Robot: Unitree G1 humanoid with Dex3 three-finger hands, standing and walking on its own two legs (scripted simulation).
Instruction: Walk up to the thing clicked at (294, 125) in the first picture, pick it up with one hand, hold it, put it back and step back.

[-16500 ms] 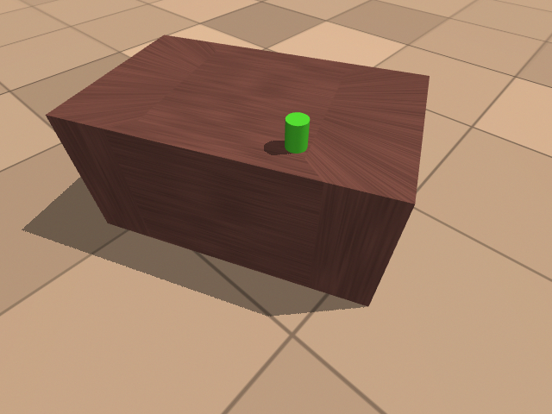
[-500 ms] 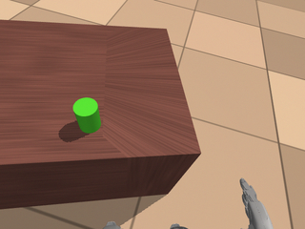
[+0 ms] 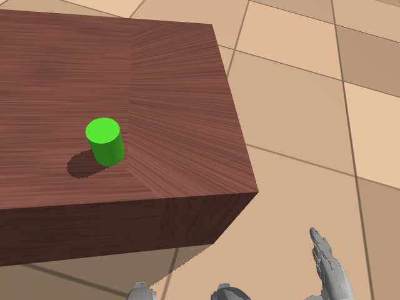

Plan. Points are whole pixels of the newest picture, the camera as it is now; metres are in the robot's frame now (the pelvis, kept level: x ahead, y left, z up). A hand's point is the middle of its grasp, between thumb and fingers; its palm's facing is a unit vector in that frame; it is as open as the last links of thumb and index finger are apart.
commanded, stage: approach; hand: left
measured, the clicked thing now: (106, 142) +0.49 +0.19 -0.05
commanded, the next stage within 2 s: close in in 0.22 s
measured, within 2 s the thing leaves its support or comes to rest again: neither
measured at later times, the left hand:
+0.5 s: hand (94, 153) +0.45 +0.21 -0.03, palm faces +0.12 -0.99 +0.06, open 16.9 cm
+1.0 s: hand (108, 148) +0.46 +0.18 -0.03, palm faces +0.13 -0.99 +0.03, open 17.6 cm
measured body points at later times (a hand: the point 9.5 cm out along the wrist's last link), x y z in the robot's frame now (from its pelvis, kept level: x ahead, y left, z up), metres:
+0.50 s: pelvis -0.02 +0.00 -0.03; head +0.12 +0.05 +0.39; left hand +0.43 +0.26 -0.03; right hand +0.13 -0.28 -0.03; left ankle +0.02 +0.12 -0.67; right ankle +0.00 -0.16 -0.67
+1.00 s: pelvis -0.02 -0.01 -0.04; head +0.12 +0.03 +0.38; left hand +0.45 +0.23 -0.03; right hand +0.14 -0.28 -0.03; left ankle +0.02 +0.12 -0.67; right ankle +0.00 -0.16 -0.67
